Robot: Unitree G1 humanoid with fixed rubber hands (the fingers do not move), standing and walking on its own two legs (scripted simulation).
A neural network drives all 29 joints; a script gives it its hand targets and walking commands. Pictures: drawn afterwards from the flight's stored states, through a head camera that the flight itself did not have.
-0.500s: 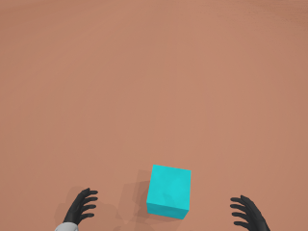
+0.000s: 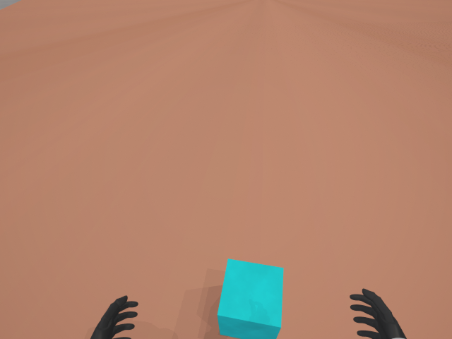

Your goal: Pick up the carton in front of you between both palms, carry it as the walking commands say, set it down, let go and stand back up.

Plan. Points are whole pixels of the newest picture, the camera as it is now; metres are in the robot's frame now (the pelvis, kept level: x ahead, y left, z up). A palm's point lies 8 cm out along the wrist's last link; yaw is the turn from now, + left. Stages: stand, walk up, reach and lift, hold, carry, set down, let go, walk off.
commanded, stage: stand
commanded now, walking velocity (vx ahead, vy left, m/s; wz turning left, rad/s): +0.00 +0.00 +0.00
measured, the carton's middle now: (250, 302) +0.41 -0.05 -0.65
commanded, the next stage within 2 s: none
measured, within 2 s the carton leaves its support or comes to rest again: neither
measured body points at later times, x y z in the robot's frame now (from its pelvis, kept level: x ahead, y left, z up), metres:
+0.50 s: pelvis +0.00 -0.02 +0.00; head +0.00 -0.03 +0.45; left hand +0.11 +0.27 -0.10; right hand +0.13 -0.29 -0.11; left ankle -0.04 +0.11 -0.74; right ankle +0.00 -0.12 -0.74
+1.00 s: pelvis -0.02 -0.02 +0.01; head -0.02 -0.03 +0.45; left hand +0.08 +0.27 -0.10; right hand +0.08 -0.31 -0.12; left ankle -0.04 +0.11 -0.74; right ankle +0.00 -0.12 -0.74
